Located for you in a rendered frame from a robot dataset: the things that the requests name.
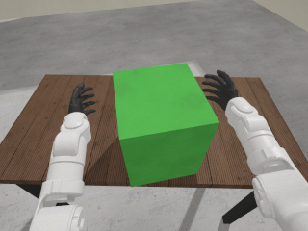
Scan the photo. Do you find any carton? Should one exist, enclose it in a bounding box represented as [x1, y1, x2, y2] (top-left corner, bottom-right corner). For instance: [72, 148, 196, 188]
[113, 63, 219, 188]

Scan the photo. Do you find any robot left forearm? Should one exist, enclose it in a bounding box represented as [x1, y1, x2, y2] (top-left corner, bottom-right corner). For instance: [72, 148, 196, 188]
[29, 112, 91, 231]

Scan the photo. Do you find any right robot upper arm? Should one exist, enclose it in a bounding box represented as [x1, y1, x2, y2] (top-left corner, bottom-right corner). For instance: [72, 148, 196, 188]
[252, 169, 308, 231]

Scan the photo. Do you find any left robot hand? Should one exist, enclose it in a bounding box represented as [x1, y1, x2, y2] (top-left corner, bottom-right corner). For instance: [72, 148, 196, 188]
[68, 83, 96, 115]

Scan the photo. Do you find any robot right forearm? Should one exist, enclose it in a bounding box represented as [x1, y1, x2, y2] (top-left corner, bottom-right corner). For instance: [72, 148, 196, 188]
[225, 97, 308, 190]

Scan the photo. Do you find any table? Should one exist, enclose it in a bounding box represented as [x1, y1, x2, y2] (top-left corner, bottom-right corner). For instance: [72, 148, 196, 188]
[0, 74, 308, 224]

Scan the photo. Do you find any left robot upper arm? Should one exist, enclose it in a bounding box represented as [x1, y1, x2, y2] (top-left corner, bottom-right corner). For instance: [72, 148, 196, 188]
[31, 204, 87, 231]

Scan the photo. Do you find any right robot hand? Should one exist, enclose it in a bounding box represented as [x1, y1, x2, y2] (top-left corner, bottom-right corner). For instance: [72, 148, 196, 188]
[202, 70, 239, 111]

